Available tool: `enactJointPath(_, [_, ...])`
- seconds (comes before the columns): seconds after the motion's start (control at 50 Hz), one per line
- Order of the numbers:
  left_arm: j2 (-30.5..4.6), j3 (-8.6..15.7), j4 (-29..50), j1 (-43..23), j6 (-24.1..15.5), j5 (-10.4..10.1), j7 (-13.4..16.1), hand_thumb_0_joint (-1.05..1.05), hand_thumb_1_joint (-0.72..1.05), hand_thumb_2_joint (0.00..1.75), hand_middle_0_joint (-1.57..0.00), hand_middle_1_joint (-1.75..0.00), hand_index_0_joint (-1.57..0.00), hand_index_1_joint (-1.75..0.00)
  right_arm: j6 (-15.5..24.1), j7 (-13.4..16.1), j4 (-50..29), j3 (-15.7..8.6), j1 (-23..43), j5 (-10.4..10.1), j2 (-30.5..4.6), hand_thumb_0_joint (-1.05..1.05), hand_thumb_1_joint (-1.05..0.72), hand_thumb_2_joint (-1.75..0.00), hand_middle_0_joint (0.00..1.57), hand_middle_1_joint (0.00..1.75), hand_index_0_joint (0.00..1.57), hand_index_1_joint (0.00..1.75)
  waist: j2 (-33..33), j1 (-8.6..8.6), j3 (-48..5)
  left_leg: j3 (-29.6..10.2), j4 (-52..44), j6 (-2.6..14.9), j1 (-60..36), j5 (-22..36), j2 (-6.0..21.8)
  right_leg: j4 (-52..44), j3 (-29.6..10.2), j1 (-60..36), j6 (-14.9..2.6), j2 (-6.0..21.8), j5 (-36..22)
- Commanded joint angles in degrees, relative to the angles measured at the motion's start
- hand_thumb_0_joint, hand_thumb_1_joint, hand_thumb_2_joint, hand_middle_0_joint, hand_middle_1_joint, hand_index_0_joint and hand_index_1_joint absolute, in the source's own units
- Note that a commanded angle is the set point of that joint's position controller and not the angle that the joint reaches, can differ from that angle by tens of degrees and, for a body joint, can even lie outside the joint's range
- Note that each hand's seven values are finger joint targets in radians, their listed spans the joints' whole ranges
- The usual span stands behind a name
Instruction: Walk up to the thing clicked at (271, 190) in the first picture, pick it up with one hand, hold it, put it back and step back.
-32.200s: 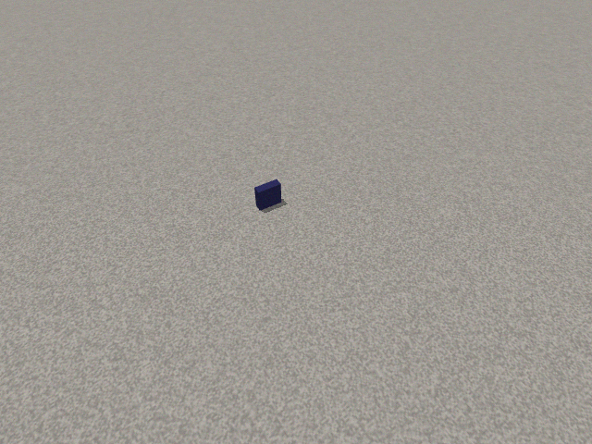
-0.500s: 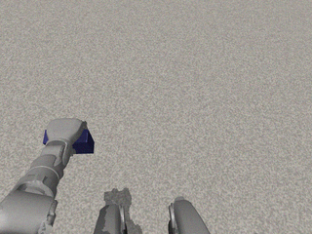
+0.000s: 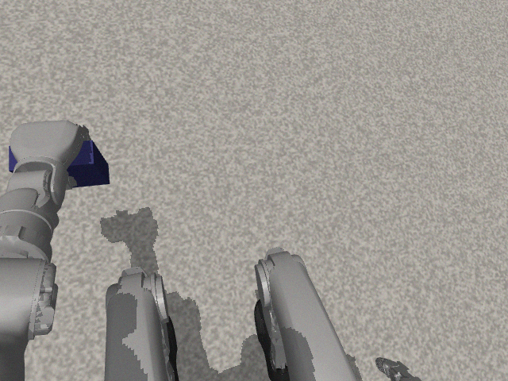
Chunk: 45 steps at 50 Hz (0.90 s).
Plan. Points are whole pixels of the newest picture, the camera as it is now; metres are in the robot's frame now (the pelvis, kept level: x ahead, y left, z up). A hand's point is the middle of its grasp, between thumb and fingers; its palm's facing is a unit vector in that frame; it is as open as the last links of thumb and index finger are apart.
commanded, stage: crouch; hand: left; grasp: from above
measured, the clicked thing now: (65, 167) +0.49 +0.25 -0.17
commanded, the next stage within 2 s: lower in 1.02 s
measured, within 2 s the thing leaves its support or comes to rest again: neither
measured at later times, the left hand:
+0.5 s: hand (80, 168) +0.51 +0.24 -0.23, palm faces -0.46 -0.02 -0.89, open 7.5 cm
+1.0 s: hand (86, 168) +0.52 +0.24 -0.27, palm faces -0.46 -0.01 -0.89, open 7.5 cm
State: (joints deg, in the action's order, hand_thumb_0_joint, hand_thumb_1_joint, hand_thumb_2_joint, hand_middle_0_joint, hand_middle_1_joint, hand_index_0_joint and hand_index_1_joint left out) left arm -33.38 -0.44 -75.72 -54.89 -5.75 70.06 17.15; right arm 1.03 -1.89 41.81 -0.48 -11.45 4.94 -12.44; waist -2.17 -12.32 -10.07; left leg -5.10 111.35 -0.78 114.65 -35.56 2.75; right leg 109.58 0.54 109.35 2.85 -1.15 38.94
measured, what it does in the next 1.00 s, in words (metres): lowers itself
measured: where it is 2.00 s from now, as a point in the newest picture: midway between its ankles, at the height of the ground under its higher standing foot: (222, 364)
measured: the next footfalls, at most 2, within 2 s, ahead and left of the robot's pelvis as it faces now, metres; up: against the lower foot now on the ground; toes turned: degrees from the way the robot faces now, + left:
none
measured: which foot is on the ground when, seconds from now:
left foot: down 0.00-1.00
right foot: down 0.00-1.00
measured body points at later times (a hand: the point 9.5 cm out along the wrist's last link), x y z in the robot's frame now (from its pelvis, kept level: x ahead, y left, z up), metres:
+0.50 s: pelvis -0.01 +0.00 -0.08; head +0.25 +0.05 +0.29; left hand +0.53 +0.24 -0.18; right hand +0.01 -0.28 -0.18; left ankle +0.08 +0.13 -0.43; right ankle +0.07 -0.14 -0.43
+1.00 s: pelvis -0.01 +0.00 -0.12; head +0.25 +0.05 +0.24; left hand +0.54 +0.24 -0.22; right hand -0.01 -0.27 -0.22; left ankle +0.08 +0.13 -0.43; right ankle +0.07 -0.14 -0.43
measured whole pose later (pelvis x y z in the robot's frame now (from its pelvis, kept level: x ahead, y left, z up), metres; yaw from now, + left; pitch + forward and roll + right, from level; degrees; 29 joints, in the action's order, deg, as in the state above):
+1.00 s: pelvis -0.01 +0.00 -0.12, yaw -5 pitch +35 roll -9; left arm -47.9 0.9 -83.5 -66.4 -8.2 71.6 13.7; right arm -1.5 -5.7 38.8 8.3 -10.1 7.4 -14.7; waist 1.0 -18.0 -0.8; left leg -10.9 134.3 -2.0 133.4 -36.7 2.5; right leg 130.6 3.6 126.7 3.4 -3.7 39.7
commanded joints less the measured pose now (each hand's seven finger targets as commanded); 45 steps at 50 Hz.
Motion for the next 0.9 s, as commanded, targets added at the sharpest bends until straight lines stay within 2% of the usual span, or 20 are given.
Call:
enactJointPath(0.0, [-15.19, 2.48, 11.63, -26.45, 0.4, -0.07, 2.36, 0.0, 0.68, 0.49, -1.0, -0.59, -1.05, -0.54, 0.46, -0.29, -1.3, -4.29, -12.71, 0.22, -13.55, 0.0, -0.92, -0.91, 0.2, 0.3, 0.2, 0.3, -15.29, -1.16, -42.68, 1.84, -8.59, 1.48, -36.32, 13.56, -0.99, -10.09, 5.01, -13.06, -5.05, -1.09, -15.61])
enactJointPath(0.06, [-14.54, 2.0, 11.14, -27.23, 0.44, -0.37, 1.45, 0.0, 0.69, 0.55, -1.02, -0.61, -1.07, -0.56, 0.27, -0.96, -1.29, -3.99, -12.83, 0.43, -13.66, 0.0, -0.92, -0.91, 0.2, 0.3, 0.2, 0.3, -15.6, -2.21, -41.54, 1.92, -6.36, 1.53, -34.55, 13.66, -0.87, -8.38, 5.22, -11.35, -4.92, -1.15, -15.84])
enactJointPath(0.08, [-16.78, 2.69, 12.15, -27.96, 0.39, -0.2, 1.39, 0.0, 0.69, 0.54, -1.02, -0.59, -1.07, -0.55, 0.1, -1.0, -1.17, -3.9, -12.79, 0.37, -13.84, 0.0, -0.92, -0.91, 0.2, 0.3, 0.2, 0.3, -16.07, -1.42, -42.05, 1.99, -5.96, 1.46, -34.01, 13.42, -0.83, -7.81, 5.2, -11.19, -5.01, -1.28, -15.56])
enactJointPath(0.12, [-16.33, 2.48, 11.15, -27.52, 0.23, -0.07, 1.03, 0.0, 0.7, 0.54, -1.03, -0.6, -1.07, -0.55, -0.14, -1.57, -1.49, -3.63, -13.03, 0.62, -13.72, 0.0, -0.92, -0.91, 0.2, 0.3, 0.2, 0.3, -15.3, -2.09, -41.76, 2.24, -4.33, 1.6, -32.12, 13.87, -0.8, -6.65, 5.32, -11.77, -4.9, -1.48, -16.39])
enactJointPath(0.16, [-18.72, 3.37, 11.03, -28.9, 0.06, -0.18, 0.99, 0.0, 0.69, 0.55, -1.02, -0.59, -1.06, -0.55, -0.41, -1.69, -1.38, -3.3, -12.86, 0.58, -14.02, 0.0, -0.92, -0.91, 0.2, 0.3, 0.2, 0.3, -15.45, -1.93, -41.23, 2.6, -2.83, 1.79, -30.09, 13.79, -0.83, -5.79, 5.18, -11.33, -4.77, -1.53, -16.87])
enactJointPath(0.18, [-17.53, 2.74, 9.21, -27.34, 0.02, -0.05, 0.67, 0.0, 0.69, 0.56, -1.02, -0.61, -1.07, -0.56, -0.43, -1.91, -1.39, -3.08, -12.78, 0.83, -13.87, 0.0, -0.92, -0.91, 0.2, 0.3, 0.2, 0.3, -15.05, -2.46, -39.84, 2.7, -1.89, 1.91, -28.81, 13.95, -0.71, -5.32, 5.15, -11.3, -4.58, -1.66, -17.16])
enactJointPath(0.28, [-19.66, 3.27, 7.65, -28.67, -0.74, 0.25, 0.17, 0.0, 0.71, 0.58, -1.03, -0.62, -1.08, -0.58, -0.75, -2.53, -1.58, -2.41, -12.76, 1.12, -14.44, 0.0, -0.92, -0.91, 0.2, 0.3, 0.2, 0.3, -14.65, -2.79, -38.88, 2.41, 0.84, 2.07, -25.96, 13.96, -0.53, -2.53, 5.74, -9.44, -4.55, -1.97, -17.25])
enactJointPath(0.3, [-18.31, 2.39, 7.1, -28.61, -0.95, 0.44, 0.03, 0.0, 0.72, 0.58, -1.03, -0.62, -1.08, -0.58, -0.88, -2.72, -1.67, -2.22, -12.6, 1.2, -14.39, 0.0, -0.92, -0.91, 0.2, 0.3, 0.2, 0.3, -15.99, -3.27, -37.72, 2.56, 1.02, 1.88, -24.75, 13.27, -0.67, -1.88, 5.81, -8.7, -4.67, -1.99, -16.79])
enactJointPath(0.34, [-20.2, 2.85, 6.42, -28.98, -1.17, 0.59, -0.34, 0.0, 0.72, 0.58, -1.03, -0.63, -1.08, -0.58, -1.12, -2.94, -1.79, -1.85, -12.85, 1.35, -14.84, 0.0, -0.92, -0.91, 0.2, 0.3, 0.2, 0.3, -14.82, -3.67, -37.09, 2.49, 2.3, 2.14, -23.26, 12.68, -0.54, -1.42, 6.09, -9.26, -4.46, -2.36, -16.62])
enactJointPath(0.38, [-23.26, 3.95, 7.99, -31.12, -1.51, 0.43, -0.25, 0.0, 0.74, 0.56, -1.04, -0.64, -1.09, -0.59, -1.3, -3.03, -2.02, -1.35, -12.52, 1.51, -15.06, 0.0, -0.92, -0.91, 0.2, 0.3, 0.2, 0.3, -15.18, -2.99, -38.6, 2.81, 3.38, 2.22, -21.88, 12.11, -0.53, -0.64, 6.05, -10.22, -4.35, -2.59, -16.58])
enactJointPath(0.44, [-22.66, 3.31, 4.51, -29.28, -1.5, 0.66, -0.34, 0.0, 0.76, 0.57, -1.04, -0.66, -1.1, -0.6, -1.65, -3.22, -2.32, -0.42, -12.53, 1.81, -15.2, 0.0, -0.92, -0.91, 0.2, 0.3, 0.2, 0.3, -14.18, -3.72, -36.64, 2.55, 4.54, 2.29, -19.9, 10.99, -0.43, 0.32, 6.63, -9.45, -4.24, -2.94, -15.8])
enactJointPath(0.5, [-24.73, 3.7, 5.88, -32.56, -2.03, 0.76, -0.31, 0.0, 0.74, 0.54, -1.02, -0.66, -1.08, -0.6, -1.84, -3.15, -2.55, 0.19, -12.19, 1.79, -15.7, 0.0, -0.92, -0.9, 0.2, 0.3, 0.2, 0.3, -17.11, -4.24, -35.77, 2.24, 4.71, 1.92, -18.31, 8.48, -0.5, 1.92, 7.26, -7.58, -4.58, -2.96, -13.59])
enactJointPath(0.54, [-25.26, 3.81, 4.6, -32.06, -1.8, 1.35, -0.19, 0.0, 0.73, 0.53, -1.0, -0.65, -1.07, -0.59, -2.05, -3.06, -2.63, 0.4, -12.25, 1.78, -16.2, 0.0, -0.91, -0.9, 0.2, 0.3, 0.2, 0.3, -17.05, -4.2, -36.08, 1.7, 5.05, 1.8, -19.43, 8.37, -0.42, 2.85, 7.81, -5.93, -4.71, -2.98, -13.28])
enactJointPath(0.6, [-24.16, 3.05, 3.28, -31.61, -1.79, 1.12, -0.34, 0.0, 0.72, 0.56, -1.0, -0.66, -1.06, -0.6, -2.02, -3.08, -2.72, 1.35, -12.42, 1.87, -16.57, 0.0, -0.91, -0.9, 0.2, 0.3, 0.2, 0.3, -17.79, -5.46, -34.48, 0.93, 6.04, 1.77, -19.34, 9.32, -0.32, 4.41, 8.4, -4.1, -4.67, -2.81, -14.23])
enactJointPath(0.64, [-26.69, 3.61, 5.55, -34.97, -2.15, 1.05, -0.22, 0.0, 0.71, 0.57, -0.99, -0.67, -1.05, -0.61, -2.05, -3.0, -2.93, 1.74, -11.99, 1.83, -16.68, 0.0, -0.91, -0.9, 0.2, 0.3, 0.2, 0.3, -19.45, -5.42, -35.57, 1.13, 6.72, 1.7, -18.35, 8.93, -0.45, 5.16, 8.37, -4.34, -4.8, -3.05, -14.24])
enactJointPath(0.66, [-27.13, 3.73, 3.02, -33.39, -1.9, 1.3, -0.17, 0.0, 0.71, 0.56, -0.99, -0.67, -1.05, -0.61, -2.1, -2.9, -2.75, 1.91, -11.98, 1.91, -16.87, 0.0, -0.91, -0.9, 0.2, 0.3, 0.2, 0.3, -18.99, -5.04, -33.86, 1.28, 6.78, 1.7, -17.48, 7.92, -0.5, 5.2, 8.28, -3.74, -4.75, -2.91, -13.46])
enactJointPath(0.72, [-26.7, 3.17, 3.57, -34.79, -2.09, 0.74, -0.18, 0.0, 0.74, 0.57, -1.01, -0.67, -1.07, -0.61, -2.19, -2.99, -2.81, 2.83, -12.05, 2.31, -16.52, 0.0, -0.91, -0.9, 0.2, 0.3, 0.2, 0.3, -18.29, -6.42, -33.0, 1.74, 8.49, 2.02, -15.08, 6.71, -0.51, 5.08, 8.44, -4.56, -4.47, -3.27, -12.82])
enactJointPath(0.74, [-27.23, 3.23, 3.66, -35.23, -2.15, 0.81, -0.1, 0.0, 0.72, 0.56, -1.0, -0.67, -1.05, -0.61, -2.2, -2.86, -2.55, 3.08, -11.88, 2.29, -16.61, 0.0, -0.91, -0.9, 0.2, 0.3, 0.2, 0.3, -18.78, -5.65, -33.64, 1.77, 8.54, 1.92, -15.19, 6.89, -0.52, 5.63, 8.49, -4.05, -4.61, -3.44, -12.92])
enactJointPath(0.84, [-27.97, 2.74, 2.19, -35.12, -2.23, 1.08, -0.6, 0.0, 0.75, 0.59, -1.02, -0.68, -1.07, -0.62, -2.36, -2.84, -2.85, 3.72, -11.52, 2.33, -17.13, 0.0, -0.91, -0.9, 0.2, 0.3, 0.2, 0.3, -18.54, -6.51, -32.75, 1.14, 9.24, 1.88, -13.44, 5.95, -0.49, 6.72, 9.29, -3.17, -4.64, -3.69, -12.08])
enactJointPath(0.88, [-28.9, 2.91, 3.07, -35.3, -2.29, 1.01, -0.76, 0.0, 0.76, 0.59, -1.03, -0.69, -1.08, -0.63, -2.4, -2.82, -2.74, 4.04, -11.43, 2.25, -17.41, 0.0, -0.91, -0.9, 0.2, 0.3, 0.2, 0.3, -19.8, -5.95, -32.83, 1.07, 9.55, 1.75, -13.93, 6.45, -0.46, 7.31, 9.37, -2.62, -4.71, -3.65, -12.57])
